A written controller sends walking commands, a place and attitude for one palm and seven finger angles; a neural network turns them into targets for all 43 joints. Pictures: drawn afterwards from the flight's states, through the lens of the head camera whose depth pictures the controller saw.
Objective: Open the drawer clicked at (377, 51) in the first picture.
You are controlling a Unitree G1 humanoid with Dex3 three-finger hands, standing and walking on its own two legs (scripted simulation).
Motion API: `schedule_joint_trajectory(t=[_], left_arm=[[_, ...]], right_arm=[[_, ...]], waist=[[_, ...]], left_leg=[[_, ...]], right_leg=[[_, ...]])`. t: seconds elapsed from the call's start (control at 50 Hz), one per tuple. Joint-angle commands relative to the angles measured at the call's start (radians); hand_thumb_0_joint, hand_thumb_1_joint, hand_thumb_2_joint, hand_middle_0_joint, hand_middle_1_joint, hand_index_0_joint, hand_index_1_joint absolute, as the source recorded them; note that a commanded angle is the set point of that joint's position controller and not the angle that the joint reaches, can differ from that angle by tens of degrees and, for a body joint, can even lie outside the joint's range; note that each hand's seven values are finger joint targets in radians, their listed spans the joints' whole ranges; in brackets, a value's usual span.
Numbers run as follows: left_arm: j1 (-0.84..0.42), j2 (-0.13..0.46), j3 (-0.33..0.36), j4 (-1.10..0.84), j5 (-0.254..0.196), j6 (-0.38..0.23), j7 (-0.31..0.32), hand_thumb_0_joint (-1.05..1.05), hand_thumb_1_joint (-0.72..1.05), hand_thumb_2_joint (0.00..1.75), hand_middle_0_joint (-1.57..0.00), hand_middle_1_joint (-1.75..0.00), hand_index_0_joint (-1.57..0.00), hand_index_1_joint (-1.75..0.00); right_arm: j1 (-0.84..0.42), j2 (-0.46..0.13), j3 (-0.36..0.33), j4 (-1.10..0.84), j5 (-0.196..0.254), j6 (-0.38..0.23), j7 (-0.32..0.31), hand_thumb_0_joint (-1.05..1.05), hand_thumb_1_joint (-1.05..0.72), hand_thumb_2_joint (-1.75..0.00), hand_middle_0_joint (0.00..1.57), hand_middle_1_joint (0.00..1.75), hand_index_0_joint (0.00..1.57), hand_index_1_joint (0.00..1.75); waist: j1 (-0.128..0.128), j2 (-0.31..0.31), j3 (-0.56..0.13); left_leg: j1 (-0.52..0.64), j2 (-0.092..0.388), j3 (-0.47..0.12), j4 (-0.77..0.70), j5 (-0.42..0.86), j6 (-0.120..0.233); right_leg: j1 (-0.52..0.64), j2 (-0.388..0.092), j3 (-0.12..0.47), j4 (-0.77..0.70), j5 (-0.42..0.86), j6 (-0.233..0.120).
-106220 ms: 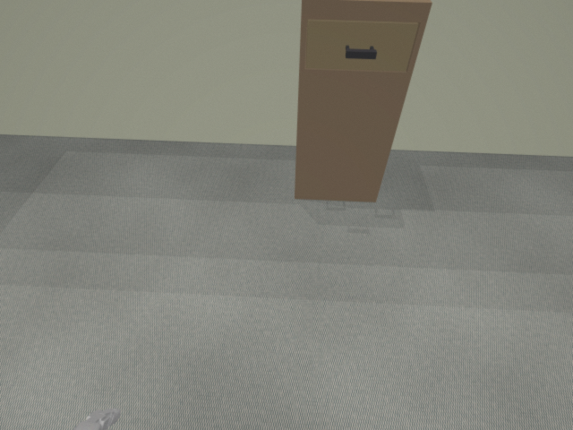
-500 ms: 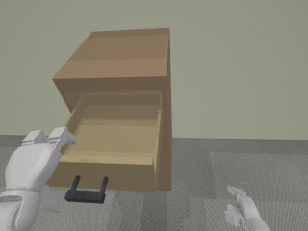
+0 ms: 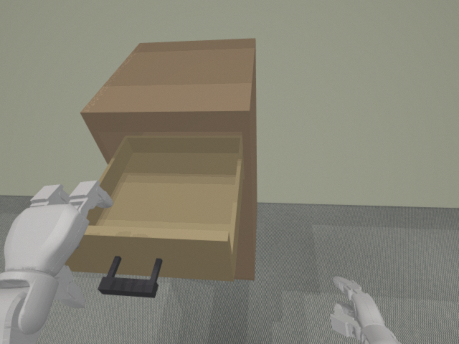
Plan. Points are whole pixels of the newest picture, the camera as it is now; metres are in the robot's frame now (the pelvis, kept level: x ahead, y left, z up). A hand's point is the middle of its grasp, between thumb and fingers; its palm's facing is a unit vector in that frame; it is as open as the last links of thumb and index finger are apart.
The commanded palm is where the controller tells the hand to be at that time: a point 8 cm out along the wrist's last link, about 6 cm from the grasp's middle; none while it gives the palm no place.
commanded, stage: draw the hand back to the body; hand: left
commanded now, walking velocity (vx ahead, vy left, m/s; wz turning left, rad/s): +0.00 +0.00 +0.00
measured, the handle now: (132, 275) +0.22 +0.24 -0.02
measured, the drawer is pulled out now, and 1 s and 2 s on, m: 0.30 0.30 0.30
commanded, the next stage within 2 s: step back with the hand held close in 1.34 s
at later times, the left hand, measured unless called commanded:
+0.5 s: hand (93, 245) +0.19 +0.23 +0.15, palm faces +0.34 -0.78 -0.52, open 13.6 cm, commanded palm +0.14 +0.27 +0.18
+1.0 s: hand (87, 242) +0.19 +0.23 +0.16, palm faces +0.41 -0.82 -0.40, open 9.9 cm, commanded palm +0.13 +0.27 +0.18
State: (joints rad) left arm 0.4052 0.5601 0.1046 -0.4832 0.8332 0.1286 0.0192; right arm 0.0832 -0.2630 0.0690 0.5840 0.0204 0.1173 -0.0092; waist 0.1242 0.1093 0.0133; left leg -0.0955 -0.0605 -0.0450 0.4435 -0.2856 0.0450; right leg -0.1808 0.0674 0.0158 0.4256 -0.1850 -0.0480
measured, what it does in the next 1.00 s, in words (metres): stands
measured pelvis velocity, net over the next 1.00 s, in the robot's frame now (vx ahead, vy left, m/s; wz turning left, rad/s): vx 0.01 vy -0.02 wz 0.03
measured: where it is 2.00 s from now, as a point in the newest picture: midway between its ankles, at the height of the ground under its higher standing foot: outside the picture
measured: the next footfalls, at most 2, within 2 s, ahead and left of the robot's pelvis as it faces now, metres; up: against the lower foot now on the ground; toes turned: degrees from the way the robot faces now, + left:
none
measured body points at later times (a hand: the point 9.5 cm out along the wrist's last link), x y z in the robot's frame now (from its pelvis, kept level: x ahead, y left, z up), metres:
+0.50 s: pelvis +0.01 -0.01 +0.00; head +0.00 -0.03 +0.45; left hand +0.17 +0.27 +0.18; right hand +0.22 -0.20 -0.07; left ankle -0.03 +0.09 -0.74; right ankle +0.03 -0.09 -0.74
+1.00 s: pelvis +0.01 -0.02 +0.00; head +0.00 -0.04 +0.45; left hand +0.16 +0.27 +0.18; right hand +0.21 -0.23 -0.08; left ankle -0.03 +0.09 -0.74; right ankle +0.03 -0.09 -0.74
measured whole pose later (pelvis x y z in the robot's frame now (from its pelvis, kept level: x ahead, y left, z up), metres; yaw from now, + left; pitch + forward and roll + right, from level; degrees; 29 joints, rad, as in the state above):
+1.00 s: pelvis +0.01 -0.02 +0.00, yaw +2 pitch -4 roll +0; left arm 0.53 0.33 0.30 -0.47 -0.07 -0.13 0.09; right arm 0.17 -0.22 0.02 0.64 0.00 -0.13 -0.07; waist 0.06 0.07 0.03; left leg -0.07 -0.04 -0.08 0.43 -0.29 0.02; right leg -0.14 0.08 -0.02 0.39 -0.19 -0.07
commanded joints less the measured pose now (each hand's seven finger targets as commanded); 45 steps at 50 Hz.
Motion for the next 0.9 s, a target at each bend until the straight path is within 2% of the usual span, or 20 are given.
schedule_joint_trajectory(t=[0.0,0.06,0.14,0.16,0.18,0.26,0.28,0.32,0.34,0.36,0.38,0.4,0.44,0.46,0.52,0.56,0.64,0.74,0.82,0.88], left_arm=[[-0.087,0.175,0.135,-0.165,-0.014,0.015,0.022,0.00,-0.50,0.30,-0.30,-1.20,-0.30,-1.20],[-0.081,0.180,0.138,-0.174,-0.022,0.018,0.011,0.00,-0.50,0.30,-0.30,-1.20,-0.30,-1.20],[-0.105,0.230,0.171,-0.168,-0.001,-0.020,0.018,0.00,-0.50,0.30,-0.30,-1.20,-0.30,-1.20],[-0.077,0.236,0.190,-0.166,-0.009,-0.020,0.025,0.00,-0.50,0.30,-0.30,-1.20,-0.30,-1.20],[-0.106,0.229,0.180,-0.185,-0.004,-0.035,0.028,0.00,-0.50,0.30,-0.30,-1.20,-0.30,-1.20],[-0.056,0.231,0.209,-0.181,-0.021,-0.054,0.051,0.00,-0.50,0.30,-0.30,-1.20,-0.30,-1.20],[-0.077,0.216,0.193,-0.200,-0.020,-0.060,0.053,0.00,-0.50,0.30,-0.30,-1.20,-0.30,-1.20],[-0.036,0.221,0.203,-0.172,-0.025,-0.057,0.058,0.00,-0.50,0.30,-0.30,-1.20,-0.30,-1.20],[-0.071,-0.156,0.169,-0.193,-0.752,-0.151,0.061,0.00,-0.47,0.32,-0.30,-1.18,-0.30,-1.18],[0.002,-0.056,0.238,-0.135,-0.785,-0.196,0.075,0.00,-0.43,0.33,-0.29,-1.15,-0.29,-1.15],[0.047,-0.065,0.233,-0.117,-0.784,-0.211,0.079,0.00,-0.40,0.34,-0.29,-1.13,-0.29,-1.13],[0.058,-0.031,0.288,-0.178,-0.842,-0.233,0.086,0.00,-0.36,0.36,-0.29,-1.11,-0.29,-1.11],[-0.025,0.012,0.320,-0.280,-0.865,-0.279,0.104,0.00,-0.29,0.39,-0.29,-1.07,-0.29,-1.07],[-0.027,0.028,0.340,-0.273,-0.873,-0.290,0.115,0.00,-0.26,0.40,-0.28,-1.04,-0.28,-1.04],[-0.011,-0.054,0.272,-0.258,-0.885,-0.306,0.107,0.00,-0.15,0.45,-0.27,-0.98,-0.27,-0.98],[-0.016,-0.041,0.295,-0.227,-0.888,-0.309,0.106,0.00,-0.08,0.48,-0.27,-0.93,-0.27,-0.93],[0.026,-0.067,0.288,-0.202,-0.902,-0.316,0.091,0.00,0.06,0.54,-0.26,-0.84,-0.26,-0.84],[0.044,-0.061,0.303,-0.186,-0.911,-0.322,0.084,0.00,0.23,0.62,-0.25,-0.73,-0.25,-0.73],[0.054,-0.057,0.305,-0.226,-0.909,-0.329,0.088,0.00,0.37,0.68,-0.24,-0.64,-0.24,-0.64],[0.060,-0.053,0.314,-0.198,-0.909,-0.321,0.092,0.00,0.48,0.72,-0.23,-0.57,-0.23,-0.57]], right_arm=[[-0.192,-0.098,-0.047,-0.181,0.006,-0.050,-0.010,0.00,-0.90,-0.90,0.20,0.30,0.20,0.30],[-0.212,-0.108,-0.044,-0.192,0.012,-0.054,-0.016,0.00,-0.90,-0.90,0.20,0.30,0.20,0.30],[-0.176,-0.108,-0.043,-0.190,-0.002,-0.055,-0.032,0.00,-0.90,-0.90,0.20,0.30,0.20,0.30],[-0.197,-0.111,-0.040,-0.193,0.005,-0.062,-0.033,0.00,-0.90,-0.90,0.20,0.30,0.20,0.30],[-0.172,-0.103,-0.035,-0.193,-0.003,-0.064,-0.031,0.00,-0.90,-0.90,0.20,0.30,0.20,0.30],[-0.185,-0.110,-0.047,-0.187,0.004,-0.074,-0.033,0.00,-0.90,-0.90,0.20,0.30,0.20,0.30],[-0.161,-0.103,-0.044,-0.187,-0.004,-0.074,-0.029,0.00,-0.90,-0.90,0.20,0.30,0.20,0.30],[-0.160,-0.108,-0.054,-0.180,-0.004,-0.070,-0.030,0.00,-0.90,-0.90,0.20,0.30,0.20,0.30],[-0.102,0.002,-0.053,-0.232,0.004,-0.152,-0.042,0.00,-0.90,-0.90,0.20,0.30,0.20,0.30],[-0.094,-0.034,-0.049,-0.192,-0.006,-0.206,-0.053,0.00,-0.90,-0.90,0.20,0.30,0.20,0.30],[-0.087,-0.030,-0.049,-0.183,-0.006,-0.226,-0.055,0.00,-0.90,-0.90,0.20,0.30,0.20,0.30],[-0.074,-0.039,-0.059,-0.174,-0.007,-0.227,-0.070,0.00,-0.90,-0.90,0.20,0.30,0.20,0.30],[-0.065,-0.046,-0.057,-0.169,-0.018,-0.263,-0.080,0.00,-0.90,-0.90,0.20,0.30,0.20,0.30],[-0.063,-0.047,-0.053,-0.149,-0.023,-0.278,-0.084,0.00,-0.90,-0.90,0.20,0.30,0.20,0.30],[-0.044,-0.031,-0.047,-0.138,-0.022,-0.305,-0.075,0.00,-0.90,-0.90,0.20,0.30,0.20,0.30],[-0.046,-0.037,-0.054,-0.121,-0.025,-0.315,-0.073,0.00,-0.90,-0.90,0.20,0.30,0.20,0.30],[-0.040,-0.035,-0.063,-0.119,-0.023,-0.315,-0.065,0.00,-0.90,-0.90,0.20,0.30,0.20,0.30],[-0.050,-0.040,-0.074,-0.115,-0.018,-0.305,-0.064,0.00,-0.90,-0.90,0.20,0.30,0.20,0.30],[-0.047,-0.039,-0.077,-0.118,-0.015,-0.305,-0.067,0.00,-0.90,-0.90,0.20,0.30,0.20,0.30],[-0.052,-0.037,-0.078,-0.112,-0.017,-0.303,-0.073,0.00,-0.90,-0.90,0.20,0.30,0.20,0.30]], waist=[[-0.002,-0.042,-0.112],[-0.009,-0.050,-0.104],[0.003,-0.080,-0.138],[0.004,-0.050,-0.130],[0.007,-0.053,-0.157],[0.004,-0.012,-0.119],[0.005,-0.023,-0.148],[0.004,-0.042,-0.126],[-0.093,-0.143,-0.024],[-0.077,-0.181,-0.063],[-0.070,-0.170,-0.042],[-0.059,-0.155,-0.086],[-0.054,-0.059,-0.152],[-0.052,0.001,-0.123],[-0.064,0.047,-0.036],[-0.062,0.022,-0.006],[-0.059,-0.057,-0.056],[-0.057,-0.071,-0.090],[-0.059,-0.027,-0.127],[-0.060,-0.061,-0.099]], left_leg=[[-0.092,0.048,0.005,-0.072,0.232,-0.021],[-0.097,0.055,-0.004,-0.069,0.208,-0.020],[-0.089,0.047,0.009,-0.058,0.203,-0.013],[-0.087,0.053,-0.003,-0.053,0.192,-0.015],[-0.087,0.047,0.004,-0.049,0.201,-0.015],[-0.086,0.049,-0.010,-0.043,0.218,-0.023],[-0.084,0.044,-0.002,-0.039,0.234,-0.022],[-0.092,0.043,-0.002,-0.042,0.237,-0.024],[-0.030,0.072,-0.019,-0.047,0.180,-0.009],[-0.020,0.083,-0.031,-0.059,0.154,-0.011],[-0.031,0.087,-0.026,-0.065,0.154,-0.009],[-0.018,0.084,-0.018,-0.068,0.195,-0.015],[-0.017,0.074,-0.007,-0.071,0.215,-0.025],[-0.029,0.069,-0.003,-0.071,0.206,-0.032],[-0.058,0.071,-0.009,-0.092,0.210,-0.044],[-0.071,0.073,-0.008,-0.090,0.223,-0.043],[-0.072,0.076,-0.007,-0.084,0.259,-0.038],[-0.075,0.073,-0.003,-0.074,0.250,-0.032],[-0.062,0.070,-0.001,-0.068,0.276,-0.037],[-0.063,0.068,0.000,-0.070,0.265,-0.033]], right_leg=[[0.123,-0.059,0.023,-0.059,0.079,0.017],[0.105,-0.051,0.031,-0.062,0.058,0.019],[0.112,-0.067,0.014,-0.062,0.039,0.027],[0.101,-0.056,0.039,-0.067,0.028,0.021],[0.117,-0.072,0.017,-0.059,0.028,0.023],[0.080,-0.054,0.044,-0.064,0.052,0.012],[0.098,-0.067,0.017,-0.053,0.066,0.016],[0.085,-0.062,0.018,-0.053,0.077,0.017],[0.079,-0.045,-0.027,-0.075,0.071,0.008],[0.097,-0.035,-0.007,-0.065,0.037,0.009],[0.087,-0.046,-0.016,-0.061,0.031,0.012],[0.120,-0.057,-0.022,-0.073,0.062,0.017],[0.164,-0.073,-0.014,-0.064,0.092,0.020],[0.151,-0.070,-0.008,-0.073,0.086,0.016],[0.120,-0.073,-0.025,-0.080,0.080,0.007],[0.114,-0.069,-0.021,-0.093,0.094,0.004],[0.152,-0.074,-0.022,-0.071,0.138,0.009],[0.166,-0.081,-0.011,-0.071,0.143,0.014],[0.177,-0.083,-0.013,-0.066,0.171,0.013],[0.156,-0.081,-0.011,-0.080,0.165,0.016]])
